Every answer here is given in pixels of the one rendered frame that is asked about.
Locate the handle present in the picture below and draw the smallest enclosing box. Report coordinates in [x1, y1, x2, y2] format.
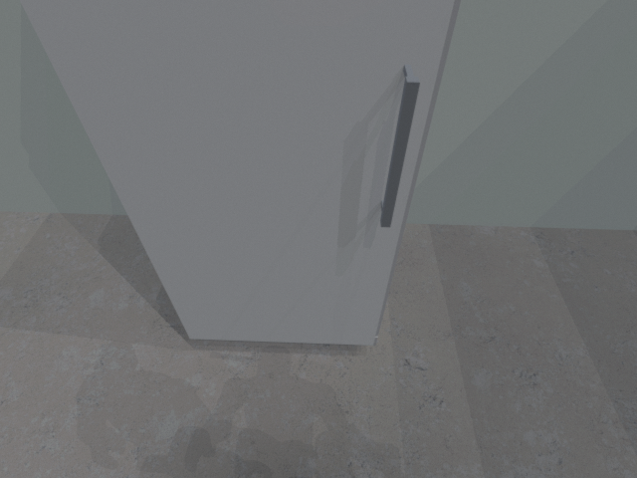
[380, 65, 420, 227]

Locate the fridge door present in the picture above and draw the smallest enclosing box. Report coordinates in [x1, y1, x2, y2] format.
[20, 0, 455, 346]

